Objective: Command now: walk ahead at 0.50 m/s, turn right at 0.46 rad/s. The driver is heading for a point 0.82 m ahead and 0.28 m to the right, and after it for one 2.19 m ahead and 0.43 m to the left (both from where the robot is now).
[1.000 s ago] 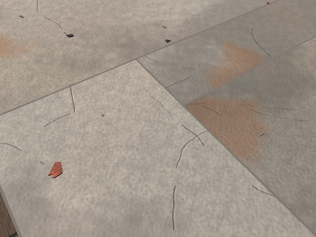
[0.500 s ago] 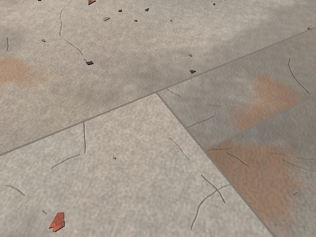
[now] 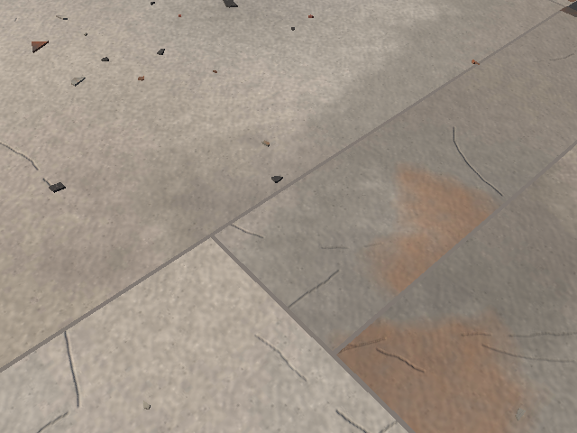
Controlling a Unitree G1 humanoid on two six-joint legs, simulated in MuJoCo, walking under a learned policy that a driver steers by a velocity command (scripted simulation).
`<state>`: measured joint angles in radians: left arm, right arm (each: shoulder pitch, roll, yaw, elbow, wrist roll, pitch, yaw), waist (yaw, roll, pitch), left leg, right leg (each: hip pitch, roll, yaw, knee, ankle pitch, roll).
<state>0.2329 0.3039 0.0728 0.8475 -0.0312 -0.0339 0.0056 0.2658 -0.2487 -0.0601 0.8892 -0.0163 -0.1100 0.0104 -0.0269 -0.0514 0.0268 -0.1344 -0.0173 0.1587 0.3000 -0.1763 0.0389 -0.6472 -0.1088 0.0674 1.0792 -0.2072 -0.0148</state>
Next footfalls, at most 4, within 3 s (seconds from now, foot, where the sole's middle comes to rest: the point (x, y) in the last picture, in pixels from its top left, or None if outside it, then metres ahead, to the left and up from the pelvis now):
0.28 right None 0.31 -0.16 -0.78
0.78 left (314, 368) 0.65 -0.06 -0.78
1.24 right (451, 336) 0.73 -0.42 -0.78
1.68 left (355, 301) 0.83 -0.19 -0.78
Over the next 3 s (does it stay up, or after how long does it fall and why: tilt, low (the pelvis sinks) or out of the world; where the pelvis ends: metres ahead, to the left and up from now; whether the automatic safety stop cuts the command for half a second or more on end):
stays up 0.74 -0.26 -0.01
